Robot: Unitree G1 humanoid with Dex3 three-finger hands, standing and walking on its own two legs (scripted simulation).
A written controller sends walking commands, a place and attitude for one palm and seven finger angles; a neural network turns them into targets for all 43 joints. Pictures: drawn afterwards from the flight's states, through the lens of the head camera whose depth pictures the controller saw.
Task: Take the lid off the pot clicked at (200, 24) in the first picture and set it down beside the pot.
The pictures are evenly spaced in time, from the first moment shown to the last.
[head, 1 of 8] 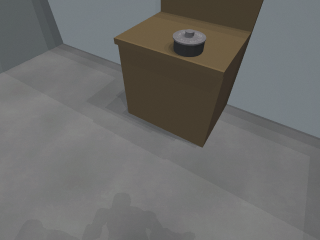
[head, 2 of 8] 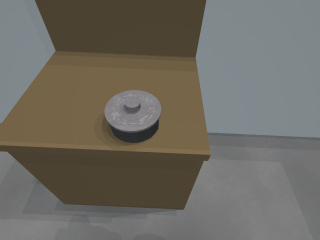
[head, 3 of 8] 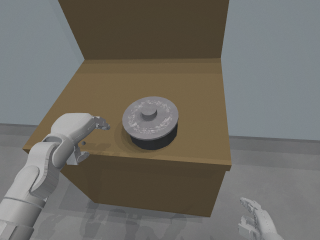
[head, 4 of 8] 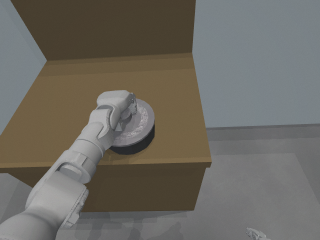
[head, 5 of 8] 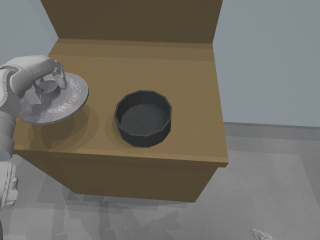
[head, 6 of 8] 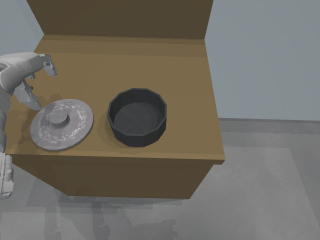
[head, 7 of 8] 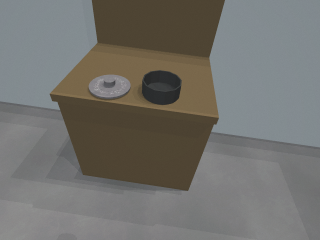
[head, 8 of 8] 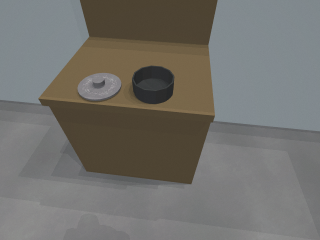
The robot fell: no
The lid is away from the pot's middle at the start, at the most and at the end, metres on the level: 0.00 0.24 0.24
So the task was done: yes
